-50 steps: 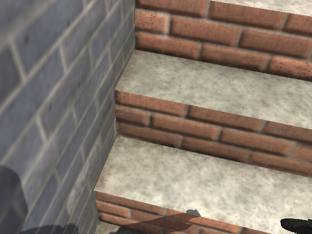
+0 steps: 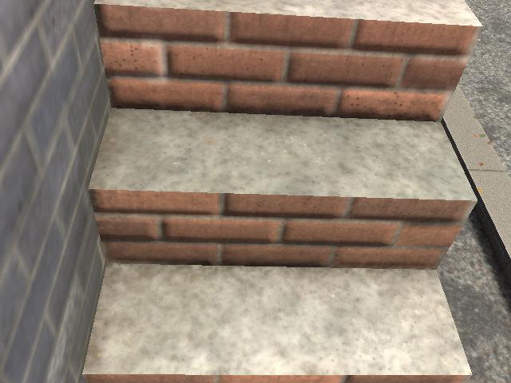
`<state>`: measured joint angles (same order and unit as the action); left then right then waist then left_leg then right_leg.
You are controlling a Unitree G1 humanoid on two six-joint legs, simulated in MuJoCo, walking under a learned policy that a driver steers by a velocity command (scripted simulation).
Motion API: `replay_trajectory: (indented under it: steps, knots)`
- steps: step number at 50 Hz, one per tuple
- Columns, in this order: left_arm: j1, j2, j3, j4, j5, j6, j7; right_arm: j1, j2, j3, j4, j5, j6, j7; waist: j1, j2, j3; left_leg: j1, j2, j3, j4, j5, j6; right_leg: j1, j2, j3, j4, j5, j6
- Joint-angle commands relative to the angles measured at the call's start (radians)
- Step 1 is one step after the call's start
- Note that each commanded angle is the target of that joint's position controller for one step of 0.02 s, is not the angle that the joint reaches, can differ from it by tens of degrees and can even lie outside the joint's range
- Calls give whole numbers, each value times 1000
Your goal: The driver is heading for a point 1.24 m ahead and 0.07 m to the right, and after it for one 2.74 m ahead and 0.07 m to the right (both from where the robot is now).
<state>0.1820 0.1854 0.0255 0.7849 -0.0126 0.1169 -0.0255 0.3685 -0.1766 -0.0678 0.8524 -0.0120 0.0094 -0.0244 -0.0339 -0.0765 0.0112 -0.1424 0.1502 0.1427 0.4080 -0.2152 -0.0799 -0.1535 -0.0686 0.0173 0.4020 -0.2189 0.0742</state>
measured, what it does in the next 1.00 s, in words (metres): shifts its weight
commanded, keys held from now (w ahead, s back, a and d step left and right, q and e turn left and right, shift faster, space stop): no key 0.04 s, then w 0.96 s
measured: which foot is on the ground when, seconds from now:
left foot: down 0.00-1.00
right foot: down 0.00-1.00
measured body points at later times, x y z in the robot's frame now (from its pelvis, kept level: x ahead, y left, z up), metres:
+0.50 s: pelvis -0.03 -0.03 +0.00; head -0.02 -0.03 +0.45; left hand +0.13 +0.19 -0.11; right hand +0.06 -0.27 -0.13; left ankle -0.01 +0.14 -0.74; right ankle +0.00 -0.16 -0.74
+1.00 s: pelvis +0.06 -0.04 +0.00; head +0.07 -0.02 +0.44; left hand +0.19 +0.19 -0.13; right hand +0.18 -0.28 -0.12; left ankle -0.01 +0.14 -0.74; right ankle +0.00 -0.16 -0.74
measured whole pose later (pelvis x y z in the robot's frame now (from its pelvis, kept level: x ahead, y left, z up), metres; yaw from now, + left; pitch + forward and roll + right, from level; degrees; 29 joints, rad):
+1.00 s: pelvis +0.06 -0.04 +0.00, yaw -1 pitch +1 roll -1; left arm 0.19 0.19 0.00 0.77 -0.01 0.01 -0.02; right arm 0.20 -0.24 0.04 0.87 -0.01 -0.06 -0.03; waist 0.03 -0.01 -0.03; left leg -0.15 0.15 0.05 0.50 -0.35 0.02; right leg -0.15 0.02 0.02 0.45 -0.32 0.00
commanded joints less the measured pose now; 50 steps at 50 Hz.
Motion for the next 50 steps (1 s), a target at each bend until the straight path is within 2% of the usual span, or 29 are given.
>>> replay_trajectory:
  steps: [1, 2, 3, 4, 6, 7, 8, 9, 10, 14, 15, 16, 17, 18, 20, 21, 22, 24, 27, 29, 30, 32, 34, 37, 40, 43, 44, 45, 50]
  knots:
    - [-9, -9, -5, -80, 8, -41, -38, 30, -148, -38, -24, -2, 0, 5, 46, 60, 41, 12, 6, -103, -72, -36, 70, -83, -28, 57, -87, 251, -56]
    - [-1, 3, -4, -91, -8, -57, -50, 29, -126, -32, -20, -5, -7, 9, 43, 10, 28, 27, 23, -113, -87, -67, 74, -81, -29, 68, -109, 196, -62]
    - [3, -15, -10, -92, -12, -75, -62, 49, -133, -35, -4, 8, -6, 6, 49, 1, 16, 37, 33, -132, -114, -95, 72, -78, -19, 70, -139, 69, -66]
    - [14, -28, -14, -91, -7, -86, -63, 33, -148, -40, -7, 12, -5, 5, 57, -1, 31, 37, 39, -144, -127, -123, 74, -96, -12, 82, -166, -41, -67]
    - [9, -10, -14, -111, 6, -95, -58, -31, -157, -38, -28, 3, -11, 12, 65, -42, 42, 30, 27, -163, -126, -143, 83, -133, -14, 103, -207, -177, -70]
    - [-2, -13, -22, -123, 6, -102, -54, -49, -187, -50, -29, -10, -10, 8, 56, -41, 61, 25, 30, -158, -122, -139, 78, -160, -32, 134, -236, -248, -84]
    - [-33, 92, 11, -106, -3, -94, 1, -66, -115, -15, -14, 3, -30, -29, 35, -32, 70, -69, -23, -70, -40, -186, 120, -152, -39, 153, -222, -360, -135]
    - [41, 125, 24, -103, 3, -101, 21, -42, -92, -8, -7, 2, -28, -47, 44, -49, 46, -113, -42, -59, 15, -232, 141, -137, -64, 208, -250, -496, -154]
    - [28, 128, 25, -111, 3, -105, 28, -54, -88, 2, -12, 0, -31, -54, 44, -70, 61, -158, -51, -65, 57, -196, 154, -146, -85, 259, -265, -511, -170]
    - [-50, 94, 18, -145, -11, -125, 32, -37, -90, 24, -8, -4, -47, -53, 12, -70, 11, -119, -60, -81, 84, -125, 191, -214, -57, 221, -205, -382, -175]
    - [-77, 73, 10, -163, -21, -137, 26, -31, -106, 21, -12, 1, -49, -51, 0, -17, 13, -144, -54, -94, 41, -149, 197, -208, -40, 186, -168, -364, -167]
    - [-80, 65, 7, -160, -29, -145, 22, -38, -115, 23, -29, -7, -46, -52, 1, 11, 12, -139, -46, -118, -4, -214, 197, -230, -17, 148, -138, -376, -153]
    - [-96, 54, 3, -181, -26, -141, 27, -68, -105, 32, -45, -2, -49, -50, 8, 40, 29, -163, -26, -159, -66, -252, 209, -227, 19, 110, -79, -338, -127]
    - [-66, 34, -5, -178, -20, -144, 28, -107, -122, 32, -57, -2, -49, -48, 34, 107, 22, -181, -9, -191, -110, -301, 215, -208, 43, 74, -26, -297, -112]
    - [-6, 21, -19, -171, -12, -154, 27, -160, -136, 35, -80, 22, -54, -36, 64, 173, -16, -186, 16, -253, -195, -360, 231, -134, 81, 7, 56, -215, -92]
    - [13, 15, -22, -165, -9, -159, 24, -185, -143, 35, -86, 27, -55, -29, 77, 198, -22, -188, 29, -267, -215, -377, 238, -111, 91, -21, 91, -176, -84]
    - [19, 12, -19, -154, -3, -159, 23, -221, -152, 31, -86, 15, -53, -28, 90, 219, 10, -230, 42, -253, -197, -374, 239, -103, 84, -27, 125, -137, -79]
    - [71, 23, -20, -130, -7, -171, 9, -220, -164, 23, -85, 19, -53, -25, 95, 207, -11, -235, 37, -229, -142, -381, 235, -85, 59, -4, 92, -144, -100]
    - [1, 87, -7, -143, -10, -176, -6, -190, -134, 31, -60, 28, -52, -23, 67, 22, 35, -230, -4, -166, -51, -209, 226, -119, -23, 166, -105, -249, -161]
    - [-23, 125, 4, -142, -8, -160, -5, -157, -98, 47, -42, 7, -68, -17, 47, -68, -16, -180, -41, -107, 27, -98, 221, -99, -64, 247, -167, -304, -189]
    - [-39, 123, 3, -146, -8, -154, -4, -144, -94, 51, -33, 7, -77, -12, 38, -64, -27, -156, -41, -103, 25, -68, 225, -93, -63, 245, -169, -278, -193]
    - [-56, 99, -4, -149, -10, -154, -6, -155, -96, 59, -25, 7, -87, -5, 44, -3, -46, -100, -32, -110, -19, -29, 232, -89, -31, 180, -130, -151, -181]
    - [-32, 81, -9, -133, -10, -163, -9, -174, -118, 59, -23, 8, -85, -4, 62, 50, -59, -80, -22, -118, -34, -3, 234, -65, -4, 134, -94, -50, -171]
    - [5, 84, -7, -107, -12, -167, -17, -176, -132, 62, -17, 12, -84, -3, 74, 52, -78, -56, -16, -112, -21, 88, 232, -19, 13, 97, -54, 89, -164]
    - [33, 89, -3, -91, -9, -161, -10, -166, -149, 68, -12, 17, -91, -7, 74, 51, -123, -18, -15, -95, 32, 230, 214, 42, 21, 65, -2, 380, -150]
    - [34, 101, 3, -88, -9, -146, -3, -154, -153, 75, -8, 12, -94, -4, 67, 58, -141, -11, -22, -76, 75, 267, 197, 78, 22, 46, 32, 548, -153]
    - [27, 100, 5, -77, -10, -138, -3, -155, -149, 83, -17, 4, -86, -4, 65, 63, -141, 0, -27, -71, 97, 284, 194, 90, 22, 46, 35, 631, -149]
    - [-6, 91, 0, -87, -2, -128, 3, -151, -153, 86, -20, 3, -83, -1, 62, 71, -132, -8, -26, -68, 101, 294, 191, 100, 20, 48, 47, 692, -146]
    - [-23, 90, -3, -88, 0, -111, 16, -118, -174, 87, -25, 1, -77, -7, 50, 90, -107, 32, -18, -67, 71, 322, 195, 75, 31, 22, 72, 669, -131]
